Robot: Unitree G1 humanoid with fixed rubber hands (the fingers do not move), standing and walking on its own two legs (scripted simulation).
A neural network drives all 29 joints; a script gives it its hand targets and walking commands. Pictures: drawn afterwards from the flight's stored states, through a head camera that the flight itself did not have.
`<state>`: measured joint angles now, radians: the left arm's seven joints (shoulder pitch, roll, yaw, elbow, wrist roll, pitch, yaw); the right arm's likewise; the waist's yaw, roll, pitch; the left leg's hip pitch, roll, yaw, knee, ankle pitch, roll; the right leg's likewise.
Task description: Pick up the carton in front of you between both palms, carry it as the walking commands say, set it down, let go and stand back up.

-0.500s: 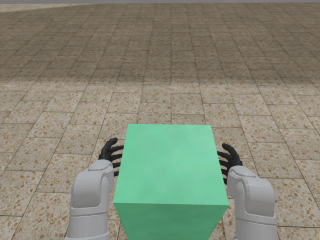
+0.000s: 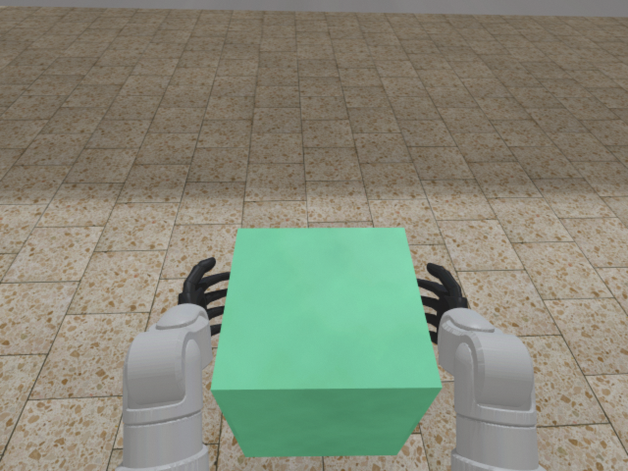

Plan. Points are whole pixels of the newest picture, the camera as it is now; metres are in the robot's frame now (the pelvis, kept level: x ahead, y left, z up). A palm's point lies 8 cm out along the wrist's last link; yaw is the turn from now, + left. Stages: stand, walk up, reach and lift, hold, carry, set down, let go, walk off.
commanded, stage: carry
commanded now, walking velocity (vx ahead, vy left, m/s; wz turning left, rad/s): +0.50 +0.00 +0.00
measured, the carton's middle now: (321, 347) +0.27 +0.00 +0.01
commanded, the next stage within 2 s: none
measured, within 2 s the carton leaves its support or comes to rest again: neither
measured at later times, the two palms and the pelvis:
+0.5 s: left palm (238, 172) +0.52 +0.14 +0.10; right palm (422, 179) +0.53 -0.16 +0.09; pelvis +0.26 -0.02 +0.01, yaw +3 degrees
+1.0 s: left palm (226, 170) +0.56 +0.16 +0.07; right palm (398, 170) +0.58 -0.13 +0.07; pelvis +0.31 -0.01 +0.00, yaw +4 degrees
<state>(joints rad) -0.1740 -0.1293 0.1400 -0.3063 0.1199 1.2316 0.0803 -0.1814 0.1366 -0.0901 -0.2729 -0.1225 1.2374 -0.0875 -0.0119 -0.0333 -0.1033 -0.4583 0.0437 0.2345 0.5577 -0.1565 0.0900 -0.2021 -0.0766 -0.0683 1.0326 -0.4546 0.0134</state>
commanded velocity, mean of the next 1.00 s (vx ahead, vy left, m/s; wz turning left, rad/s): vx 0.02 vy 0.00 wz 0.00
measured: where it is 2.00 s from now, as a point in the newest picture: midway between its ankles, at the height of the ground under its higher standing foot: outside the picture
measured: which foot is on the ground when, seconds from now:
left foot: down 0.00-0.40, up 0.42-0.48, down 0.50-1.00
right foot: up 0.00-0.34, down 0.36-1.00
